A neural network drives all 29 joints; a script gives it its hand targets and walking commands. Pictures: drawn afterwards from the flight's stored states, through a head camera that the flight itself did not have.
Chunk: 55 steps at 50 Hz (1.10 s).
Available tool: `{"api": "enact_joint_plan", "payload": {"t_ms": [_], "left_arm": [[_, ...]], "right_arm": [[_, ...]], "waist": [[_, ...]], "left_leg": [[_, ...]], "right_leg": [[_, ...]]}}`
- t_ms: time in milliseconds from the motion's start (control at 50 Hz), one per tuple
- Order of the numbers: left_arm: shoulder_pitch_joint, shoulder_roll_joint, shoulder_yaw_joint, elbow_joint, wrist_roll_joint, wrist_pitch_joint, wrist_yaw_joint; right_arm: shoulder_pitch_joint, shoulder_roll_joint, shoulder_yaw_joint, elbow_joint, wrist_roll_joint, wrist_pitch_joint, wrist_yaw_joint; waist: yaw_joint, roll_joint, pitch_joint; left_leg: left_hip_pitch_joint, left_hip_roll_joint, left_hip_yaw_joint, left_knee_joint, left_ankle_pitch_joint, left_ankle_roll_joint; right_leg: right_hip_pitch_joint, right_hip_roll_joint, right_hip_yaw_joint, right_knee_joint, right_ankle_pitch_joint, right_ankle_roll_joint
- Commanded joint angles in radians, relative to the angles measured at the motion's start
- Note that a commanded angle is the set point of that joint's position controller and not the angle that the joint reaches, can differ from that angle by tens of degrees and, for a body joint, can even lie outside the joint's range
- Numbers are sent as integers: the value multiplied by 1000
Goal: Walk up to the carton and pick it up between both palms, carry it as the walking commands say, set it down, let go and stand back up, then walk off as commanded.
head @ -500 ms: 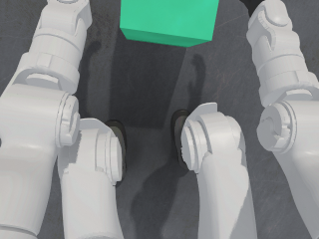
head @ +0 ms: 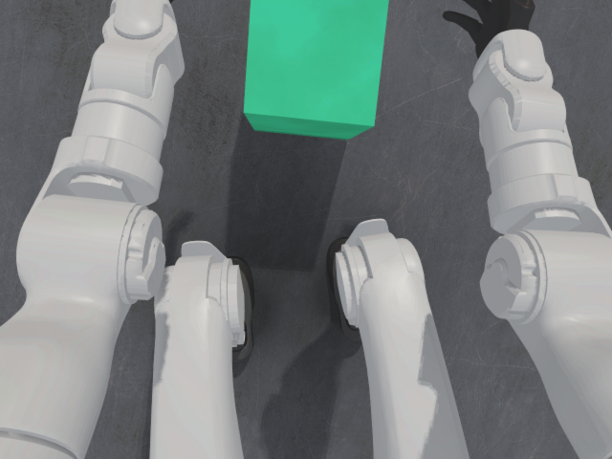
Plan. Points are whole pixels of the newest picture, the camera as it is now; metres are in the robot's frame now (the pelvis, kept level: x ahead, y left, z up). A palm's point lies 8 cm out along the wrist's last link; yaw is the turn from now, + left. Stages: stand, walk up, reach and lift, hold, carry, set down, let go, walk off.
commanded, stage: set down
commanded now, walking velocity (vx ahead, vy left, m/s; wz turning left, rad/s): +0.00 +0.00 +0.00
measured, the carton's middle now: (310, 67) +0.55 -0.07 -0.33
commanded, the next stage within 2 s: let go in 0.98 s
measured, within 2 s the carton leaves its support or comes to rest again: neither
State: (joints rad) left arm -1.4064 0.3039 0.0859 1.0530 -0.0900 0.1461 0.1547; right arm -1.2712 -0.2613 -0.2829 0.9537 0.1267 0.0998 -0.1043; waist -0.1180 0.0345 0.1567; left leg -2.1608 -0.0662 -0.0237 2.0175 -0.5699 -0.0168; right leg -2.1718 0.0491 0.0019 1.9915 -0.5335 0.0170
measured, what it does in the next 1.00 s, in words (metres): rises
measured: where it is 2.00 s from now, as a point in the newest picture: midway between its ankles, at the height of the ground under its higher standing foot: (294, 316)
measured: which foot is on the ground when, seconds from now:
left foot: down 0.00-1.00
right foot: down 0.00-1.00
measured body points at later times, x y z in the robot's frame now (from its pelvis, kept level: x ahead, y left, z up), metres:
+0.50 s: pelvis +0.02 +0.00 +0.13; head +0.34 -0.01 +0.45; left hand +0.59 +0.10 +0.02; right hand +0.52 -0.25 +0.03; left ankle +0.10 +0.12 -0.39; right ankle +0.12 -0.12 -0.39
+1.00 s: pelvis +0.05 +0.00 +0.25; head +0.34 -0.01 +0.59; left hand +0.58 +0.10 +0.14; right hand +0.51 -0.25 +0.14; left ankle +0.10 +0.12 -0.39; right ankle +0.12 -0.12 -0.39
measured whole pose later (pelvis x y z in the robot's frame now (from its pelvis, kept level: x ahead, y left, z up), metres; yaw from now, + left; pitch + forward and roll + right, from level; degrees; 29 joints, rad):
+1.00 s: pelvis +0.05 +0.00 +0.25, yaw +1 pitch +43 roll -1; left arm -1.13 0.14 0.28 0.92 0.17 0.14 0.09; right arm -0.98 -0.14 -0.44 0.81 -0.10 0.09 0.00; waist -0.12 0.05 -0.05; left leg -1.45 -0.06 -0.08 1.00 -0.30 -0.02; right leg -1.46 0.04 0.03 0.98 -0.27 0.01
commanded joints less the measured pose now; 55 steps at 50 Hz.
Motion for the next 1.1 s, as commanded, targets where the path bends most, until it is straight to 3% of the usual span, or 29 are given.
{"api": "enact_joint_plan", "payload": {"t_ms": [0, 240, 600, 880, 1000, 1080], "left_arm": [[-259, 70, 23, -118, 17, -9, 0], [-190, 32, 64, -223, 81, 28, -11], [-66, -35, 114, -278, 159, 32, -39], [41, -107, 170, -237, 231, -10, -65], [121, -130, 226, -221, 300, -25, -59], [253, -163, 237, -318, 332, -28, -31]], "right_arm": [[-215, -101, -15, -130, -12, -8, 2], [-114, -76, -60, -232, -50, 23, 13], [23, -45, -104, -289, -100, 24, 68], [104, 22, -145, -240, -198, -18, 103], [161, 42, -168, -231, -275, -35, 111], [251, 21, -142, -306, -295, -34, 135]], "waist": [[-45, 37, -1157], [-59, 67, -1244], [-54, 73, -1235], [-53, 57, -1061], [-28, 47, -1045], [-8, 38, -1169]], "left_leg": [[530, -34, 75, -208, 199, -3], [687, -49, 68, -416, 262, -14], [978, -53, 42, -760, 385, -26], [1159, -32, 8, -1042, 462, -35], [1193, -25, 10, -1087, 516, -47], [1318, -20, 6, -1115, 624, -47]], "right_leg": [[668, 14, -73, -234, 317, 26], [800, 27, -77, -435, 392, 27], [1029, 29, -72, -763, 524, 24], [1173, 15, -57, -1044, 578, 29], [1224, 18, -58, -1082, 614, 36], [1367, 24, -49, -1101, 706, 34]]}}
